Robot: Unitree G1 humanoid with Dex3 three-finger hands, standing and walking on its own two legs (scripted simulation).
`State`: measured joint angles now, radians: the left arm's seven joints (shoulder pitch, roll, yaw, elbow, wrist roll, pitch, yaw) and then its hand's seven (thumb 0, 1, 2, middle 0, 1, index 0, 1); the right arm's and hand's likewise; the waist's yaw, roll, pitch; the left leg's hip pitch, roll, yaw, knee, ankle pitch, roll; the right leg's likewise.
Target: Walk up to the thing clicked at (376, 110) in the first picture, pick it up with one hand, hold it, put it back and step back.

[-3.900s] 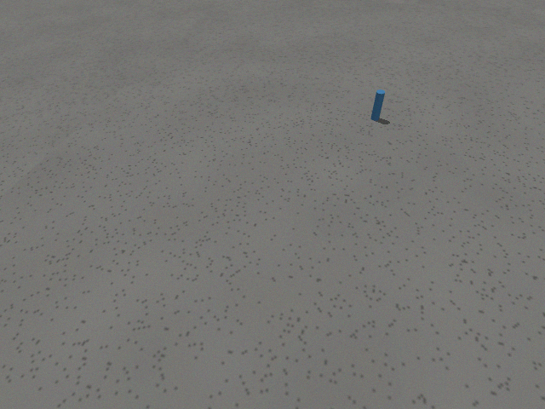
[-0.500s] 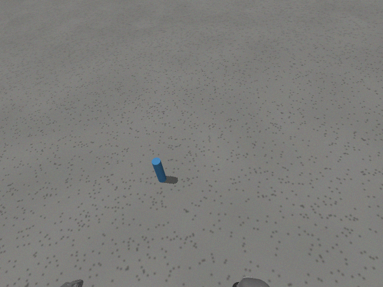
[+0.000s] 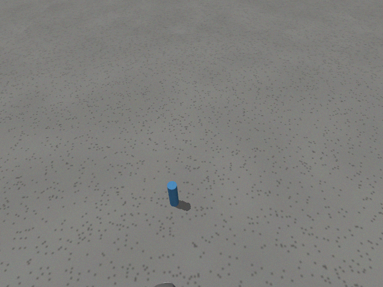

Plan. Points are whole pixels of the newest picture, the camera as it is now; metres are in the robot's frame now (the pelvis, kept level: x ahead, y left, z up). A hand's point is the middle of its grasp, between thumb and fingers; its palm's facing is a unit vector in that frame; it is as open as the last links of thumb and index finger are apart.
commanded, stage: walk up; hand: left
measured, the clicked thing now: (173, 194) +0.69 +0.16 -0.67
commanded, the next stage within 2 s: none
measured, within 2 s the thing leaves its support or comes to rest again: neither
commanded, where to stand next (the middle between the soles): +0.41 -0.02 m, yaw -3 degrees
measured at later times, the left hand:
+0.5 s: hand (99, 245) +0.24 +0.27 -0.13, palm faces -0.13 -0.91 -0.39, open 7.4 cm
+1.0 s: hand (110, 207) +0.35 +0.28 -0.14, palm faces -0.07 -0.92 -0.39, open 7.4 cm
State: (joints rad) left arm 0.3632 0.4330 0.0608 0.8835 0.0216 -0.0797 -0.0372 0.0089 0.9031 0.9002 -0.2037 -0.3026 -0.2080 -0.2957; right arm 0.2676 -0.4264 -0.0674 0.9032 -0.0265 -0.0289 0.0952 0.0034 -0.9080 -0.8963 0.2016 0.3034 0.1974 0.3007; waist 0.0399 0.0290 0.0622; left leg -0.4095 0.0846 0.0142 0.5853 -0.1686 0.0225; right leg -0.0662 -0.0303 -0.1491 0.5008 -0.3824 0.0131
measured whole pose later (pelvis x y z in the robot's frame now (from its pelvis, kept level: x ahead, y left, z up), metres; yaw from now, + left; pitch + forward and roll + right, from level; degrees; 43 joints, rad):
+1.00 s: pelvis +0.29 +0.01 +0.00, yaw -2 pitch -3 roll -2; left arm 0.32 0.41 0.03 0.85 0.02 -0.06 -0.02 0.01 0.90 0.90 -0.20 -0.30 -0.21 -0.30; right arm 0.30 -0.43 -0.06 0.91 -0.03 -0.02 0.05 0.00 -0.91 -0.90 0.20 0.30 0.20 0.30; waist 0.02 0.03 0.09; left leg -0.38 0.07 0.01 0.60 -0.18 0.00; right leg -0.20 -0.04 -0.08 0.57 -0.32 0.02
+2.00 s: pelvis +0.36 +0.01 +0.02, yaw -3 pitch -2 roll +0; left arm 0.06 0.35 0.00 1.11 0.00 -0.01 -0.01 0.01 0.91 0.90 -0.20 -0.30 -0.21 -0.30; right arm 0.15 -0.37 0.01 1.14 -0.01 -0.03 0.01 0.00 -0.91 -0.90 0.20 0.30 0.20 0.30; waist -0.02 -0.02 0.05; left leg -0.17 0.03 0.03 0.40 -0.20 -0.01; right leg -0.16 -0.03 -0.03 0.39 -0.19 0.02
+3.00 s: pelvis +0.37 +0.01 +0.02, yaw -2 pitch -2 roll +0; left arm 0.08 0.34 0.01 1.15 0.02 -0.01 -0.01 0.01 0.91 0.90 -0.20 -0.30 -0.21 -0.30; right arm 0.10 -0.35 0.00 1.15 -0.01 -0.01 0.01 0.00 -0.91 -0.90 0.20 0.30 0.20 0.30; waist -0.01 0.01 0.04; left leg -0.11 0.02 0.01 0.33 -0.18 -0.01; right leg -0.09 -0.04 -0.04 0.30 -0.17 0.03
